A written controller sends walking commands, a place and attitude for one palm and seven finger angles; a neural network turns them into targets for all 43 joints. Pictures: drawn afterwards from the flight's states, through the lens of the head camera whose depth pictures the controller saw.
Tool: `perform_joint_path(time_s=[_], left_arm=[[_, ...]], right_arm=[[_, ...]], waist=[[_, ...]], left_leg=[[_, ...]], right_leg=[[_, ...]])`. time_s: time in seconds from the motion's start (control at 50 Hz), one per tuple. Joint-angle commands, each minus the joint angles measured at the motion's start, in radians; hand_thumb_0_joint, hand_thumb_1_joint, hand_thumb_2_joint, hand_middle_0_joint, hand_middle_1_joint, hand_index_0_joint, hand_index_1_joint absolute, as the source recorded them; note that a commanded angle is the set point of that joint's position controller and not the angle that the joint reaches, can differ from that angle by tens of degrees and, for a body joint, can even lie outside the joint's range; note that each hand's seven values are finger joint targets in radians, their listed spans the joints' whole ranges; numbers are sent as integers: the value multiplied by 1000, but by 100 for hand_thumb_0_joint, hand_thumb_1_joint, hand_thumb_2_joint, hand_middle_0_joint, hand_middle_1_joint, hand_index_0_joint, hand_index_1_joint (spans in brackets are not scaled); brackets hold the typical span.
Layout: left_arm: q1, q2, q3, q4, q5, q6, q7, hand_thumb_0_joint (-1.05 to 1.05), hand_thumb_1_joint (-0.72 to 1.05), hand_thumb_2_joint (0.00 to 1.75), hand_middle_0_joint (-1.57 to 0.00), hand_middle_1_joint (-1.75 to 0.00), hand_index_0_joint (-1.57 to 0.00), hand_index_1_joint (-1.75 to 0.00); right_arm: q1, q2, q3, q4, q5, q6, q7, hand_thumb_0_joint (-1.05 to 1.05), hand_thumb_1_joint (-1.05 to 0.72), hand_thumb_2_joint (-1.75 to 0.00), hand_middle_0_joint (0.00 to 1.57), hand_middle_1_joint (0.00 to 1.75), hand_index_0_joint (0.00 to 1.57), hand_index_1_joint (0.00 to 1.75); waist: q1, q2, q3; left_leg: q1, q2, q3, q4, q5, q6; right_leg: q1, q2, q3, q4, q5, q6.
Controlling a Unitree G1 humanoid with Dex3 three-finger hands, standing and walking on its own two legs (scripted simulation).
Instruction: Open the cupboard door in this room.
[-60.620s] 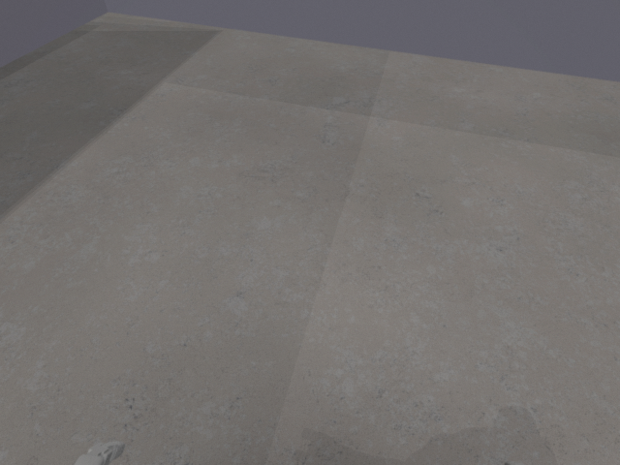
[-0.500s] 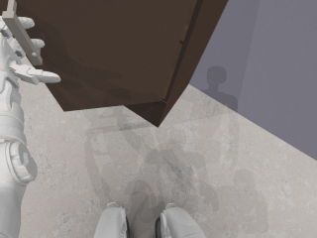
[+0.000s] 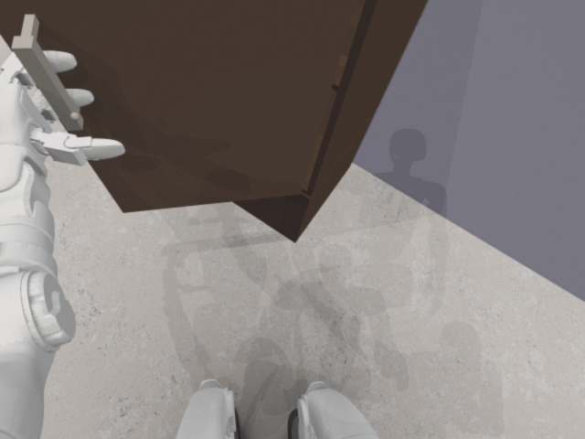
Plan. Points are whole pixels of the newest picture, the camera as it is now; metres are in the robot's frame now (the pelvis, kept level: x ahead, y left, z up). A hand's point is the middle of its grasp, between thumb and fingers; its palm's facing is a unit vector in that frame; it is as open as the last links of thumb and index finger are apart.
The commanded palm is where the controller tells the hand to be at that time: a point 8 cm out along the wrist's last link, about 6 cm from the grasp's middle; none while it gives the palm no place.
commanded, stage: close the thumb around the handle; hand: left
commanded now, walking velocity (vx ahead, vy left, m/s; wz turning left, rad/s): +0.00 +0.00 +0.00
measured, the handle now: (54, 77) +0.57 +0.26 +0.08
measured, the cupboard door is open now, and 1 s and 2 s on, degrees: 44 51 83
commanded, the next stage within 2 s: pull the door open along its arc in 0.52 s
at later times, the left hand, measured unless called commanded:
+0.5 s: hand (68, 116) +0.51 +0.24 +0.08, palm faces +0.09 -1.00 +0.00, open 6.0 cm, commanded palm +0.49 +0.28 +0.08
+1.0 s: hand (78, 150) +0.46 +0.22 +0.08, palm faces +0.07 -1.00 +0.00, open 5.9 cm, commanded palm +0.41 +0.26 +0.08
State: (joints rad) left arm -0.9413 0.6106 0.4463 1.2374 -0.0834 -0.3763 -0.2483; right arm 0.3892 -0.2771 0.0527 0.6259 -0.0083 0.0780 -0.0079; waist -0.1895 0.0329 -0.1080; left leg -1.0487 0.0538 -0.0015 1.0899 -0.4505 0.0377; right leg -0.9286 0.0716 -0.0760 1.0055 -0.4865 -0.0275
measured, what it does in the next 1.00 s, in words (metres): stands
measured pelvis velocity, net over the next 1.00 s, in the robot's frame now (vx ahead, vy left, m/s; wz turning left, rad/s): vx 0.01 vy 0.01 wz -0.02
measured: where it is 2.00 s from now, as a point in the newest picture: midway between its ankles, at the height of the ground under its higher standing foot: outside the picture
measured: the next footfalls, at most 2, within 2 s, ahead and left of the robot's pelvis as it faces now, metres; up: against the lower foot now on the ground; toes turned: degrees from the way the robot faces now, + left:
none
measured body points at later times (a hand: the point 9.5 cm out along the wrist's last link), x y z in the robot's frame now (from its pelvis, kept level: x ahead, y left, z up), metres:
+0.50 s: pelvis +0.00 +0.01 +0.00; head +0.14 +0.04 +0.43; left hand +0.50 +0.29 +0.08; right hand -0.01 -0.26 -0.10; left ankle +0.03 +0.09 -0.66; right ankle -0.01 -0.11 -0.66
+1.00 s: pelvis +0.01 +0.01 +0.01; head +0.11 +0.03 +0.45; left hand +0.46 +0.28 +0.08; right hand +0.02 -0.25 -0.10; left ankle +0.03 +0.09 -0.66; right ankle -0.01 -0.11 -0.66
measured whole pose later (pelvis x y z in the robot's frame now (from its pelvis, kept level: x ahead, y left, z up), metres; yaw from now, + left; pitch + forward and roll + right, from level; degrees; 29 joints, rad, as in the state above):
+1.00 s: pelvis +0.01 +0.01 +0.01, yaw -1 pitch +20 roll -4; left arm -0.62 0.44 0.38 0.94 -0.17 -0.39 -0.23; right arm 0.42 -0.26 0.03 0.60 0.01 0.11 0.02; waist -0.14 0.04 -0.15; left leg -0.93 0.05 0.04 1.02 -0.45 0.05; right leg -0.82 0.07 -0.03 0.95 -0.47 -0.01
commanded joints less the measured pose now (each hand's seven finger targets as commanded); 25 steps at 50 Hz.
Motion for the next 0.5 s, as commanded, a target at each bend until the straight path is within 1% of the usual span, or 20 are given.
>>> perform_joint_path(time_s=[0.0, 0.02, 0.04, 0.06, 0.08, 0.1, 0.12, 0.14, 0.16, 0.18, 0.2, 0.22, 0.26, 0.28, 0.3, 0.34, 0.36, 0.4, 0.44, 0.48], left_arm=[[-420, 311, 46, -210, -7, -90, 7, 0, 6, 54, -34, -126, -34, -126], [-423, 295, 30, -203, -8, -85, 4, 0, 12, 56, -34, -127, -34, -127], [-409, 300, 33, -188, -6, -78, 0, 0, 17, 59, -35, -127, -35, -127], [-413, 311, 39, -198, -8, -79, -4, 0, 23, 61, -35, -128, -35, -128], [-408, 304, 32, -197, -10, -73, -12, 0, 28, 64, -36, -128, -36, -128], [-397, 311, 35, -196, -15, -69, -20, 0, 34, 66, -36, -129, -36, -129], [-392, 303, 28, -199, -17, -64, -27, 0, 40, 68, -36, -130, -36, -130], [-405, 294, 16, -193, -20, -58, -31, 0, 45, 71, -37, -130, -37, -130], [-436, 280, 12, -212, -29, -65, -34, 0, 51, 73, -37, -131, -37, -131], [-439, 301, 27, -220, -28, -66, -35, 0, 56, 76, -38, -131, -38, -131], [-449, 288, 14, -236, -32, -70, -37, 0, 62, 78, -38, -132, -38, -132], [-442, 299, 34, -241, -38, -74, -34, 0, 68, 80, -38, -133, -38, -133], [-439, 298, 39, -259, -39, -87, -32, 0, 79, 85, -39, -134, -39, -134], [-416, 299, 41, -236, -34, -83, -32, 0, 84, 88, -40, -134, -40, -134], [-406, 282, 28, -225, -33, -77, -31, 0, 90, 90, -40, -135, -40, -135], [-390, 294, 35, -222, -30, -68, -30, 0, 90, 90, -40, -135, -40, -135], [-394, 290, 36, -243, -32, -74, -29, 0, 90, 90, -40, -135, -40, -135], [-396, 261, 15, -267, -31, -79, -26, 0, 90, 90, -40, -135, -40, -135], [-361, 257, 26, -256, -34, -74, -19, 0, 90, 90, -40, -135, -40, -135], [-384, 273, 38, -251, -33, -79, -6, 0, 90, 90, -40, -135, -40, -135]], right_arm=[[198, -186, -68, -29, -6, -10, -15, 0, -90, -90, 20, 30, 20, 30], [197, -186, -65, -28, -5, -9, -14, 0, -90, -90, 20, 30, 20, 30], [199, -189, -67, -31, -4, -8, -14, 0, -90, -90, 20, 30, 20, 30], [201, -189, -66, -33, -5, -8, -15, 0, -90, -90, 20, 30, 20, 30], [195, -190, -67, -36, -2, -7, -16, 0, -90, -90, 20, 30, 20, 30], [196, -190, -67, -37, -1, -5, -17, 0, -90, -90, 20, 30, 20, 30], [194, -191, -67, -40, 1, -4, -17, 0, -90, -90, 20, 30, 20, 30], [193, -190, -65, -38, 3, -4, -18, 0, -90, -90, 20, 30, 20, 30], [198, -189, -65, -34, 0, -7, -19, 0, -90, -90, 20, 30, 20, 30], [198, -194, -69, -31, 1, -6, -21, 0, -90, -90, 20, 30, 20, 30], [194, -191, -68, -31, 2, -7, -21, 0, -90, -90, 20, 30, 20, 30], [198, -192, -70, -29, -1, -8, -20, 0, -90, -90, 20, 30, 20, 30], [204, -192, -71, -25, -5, -12, -19, 0, -90, -90, 20, 30, 20, 30], [202, -190, -71, -24, -2, -11, -18, 0, -90, -90, 20, 30, 20, 30], [202, -188, -70, -22, -1, -9, -17, 0, -90, -90, 20, 30, 20, 30], [203, -192, -70, -28, -2, -7, -17, 0, -90, -90, 20, 30, 20, 30], [204, -191, -71, -28, -3, -7, -16, 0, -90, -90, 20, 30, 20, 30], [201, -188, -74, -26, -2, -4, -13, 0, -90, -90, 20, 30, 20, 30], [200, -189, -76, -32, -3, -1, -11, 0, -90, -90, 20, 30, 20, 30], [199, -192, -76, -30, -5, -1, -11, 0, -90, -90, 20, 30, 20, 30]], waist=[[-2, 163, -495], [-14, 143, -472], [-12, 132, -469], [-7, 151, -478], [-8, 155, -489], [-1, 159, -486], [-3, 156, -485], [-11, 148, -463], [-19, 160, -468], [-16, 153, -485], [-14, 184, -490], [-8, 167, -504], [-6, 183, -530], [1, 176, -523], [-8, 162, -504], [0, 155, -490], [5, 188, -501], [6, 205, -513], [12, 182, -495], [3, 162, -478]], left_leg=[[473, -13, -73, -73, 420, 1], [457, -12, -69, -73, 411, 4], [446, -13, -70, -76, 396, 5], [451, -14, -66, -74, 405, 6], [450, -15, -62, -74, 398, 5], [451, -14, -63, -79, 402, 4], [451, -14, -63, -80, 395, 4], [449, -13, -66, -83, 388, 4], [466, -12, -70, -78, 401, 6], [479, -8, -74, -79, 400, 4], [495, -9, -76, -83, 402, 1], [497, -9, -76, -81, 409, 2], [519, -10, -79, -75, 442, 2], [511, -9, -78, -75, 441, -1], [505, -7, -78, -78, 438, 1], [495, -9, -77, -87, 429, 0], [525, -9, -80, -86, 455, -2], [567, -5, -86, -92, 473, -9], [563, -3, -89, -99, 474, -10], [547, -3, -89, -100, 460, -8]], right_leg=[[99, 4, 54, -100, 367, 11], [101, 4, 56, -105, 370, 15], [104, 4, 54, -106, 359, 15], [115, 4, 59, -104, 373, 13], [113, 2, 60, -106, 370, 15], [123, 2, 58, -107, 375, 14], [118, 3, 57, -110, 368, 14], [106, 4, 55, -113, 360, 14], [92, 5, 54, -110, 363, 13], [85, 6, 51, -111, 354, 14], [79, 6, 51, -111, 348, 12], [91, 7, 51, -112, 353, 12], [87, 8, 50, -102, 370, 9], [88, 7, 48, -103, 369, 10], [85, 8, 46, -104, 371, 12], [96, 7, 45, -109, 364, 12], [83, 8, 42, -104, 371, 7], [63, 9, 36, -109, 363, 7], [65, 12, 30, -110, 356, 5], [62, 11, 32, -111, 352, 8]])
